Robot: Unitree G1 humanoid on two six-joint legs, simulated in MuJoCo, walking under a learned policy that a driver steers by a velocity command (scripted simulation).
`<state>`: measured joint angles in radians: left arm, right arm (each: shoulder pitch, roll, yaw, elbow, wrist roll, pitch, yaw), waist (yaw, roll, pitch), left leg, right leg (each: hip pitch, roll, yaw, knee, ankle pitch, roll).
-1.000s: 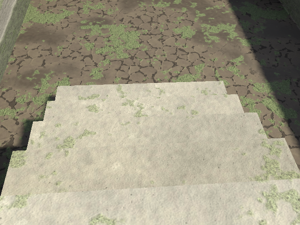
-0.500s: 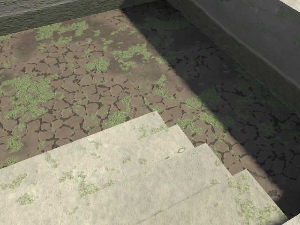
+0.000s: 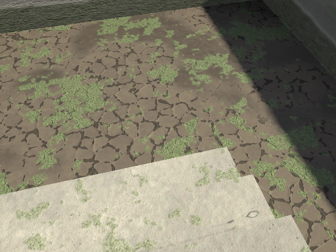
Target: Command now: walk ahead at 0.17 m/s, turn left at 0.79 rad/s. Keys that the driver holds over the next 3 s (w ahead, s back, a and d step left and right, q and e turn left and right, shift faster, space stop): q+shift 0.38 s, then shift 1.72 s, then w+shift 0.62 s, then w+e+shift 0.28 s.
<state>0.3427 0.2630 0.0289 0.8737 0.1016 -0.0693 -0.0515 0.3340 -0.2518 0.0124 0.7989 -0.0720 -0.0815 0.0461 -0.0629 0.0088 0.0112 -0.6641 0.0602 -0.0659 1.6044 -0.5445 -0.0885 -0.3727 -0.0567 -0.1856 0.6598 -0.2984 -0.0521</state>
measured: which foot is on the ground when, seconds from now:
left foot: up 0.00-0.22, down 0.24-1.00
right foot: down 0.00-0.26, up 0.28-0.64, down 0.66-1.00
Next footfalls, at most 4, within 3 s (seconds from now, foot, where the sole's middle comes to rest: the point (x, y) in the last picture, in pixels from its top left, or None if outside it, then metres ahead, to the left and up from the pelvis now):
0.24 left None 0.09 0.15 -0.76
0.66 right None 0.15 -0.07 -0.76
2.46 left None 0.13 0.19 -0.76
2.86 right None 0.40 0.23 -0.94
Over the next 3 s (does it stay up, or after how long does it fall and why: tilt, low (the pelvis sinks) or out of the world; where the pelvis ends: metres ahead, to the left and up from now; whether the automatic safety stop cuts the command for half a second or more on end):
stays up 0.40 0.29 -0.19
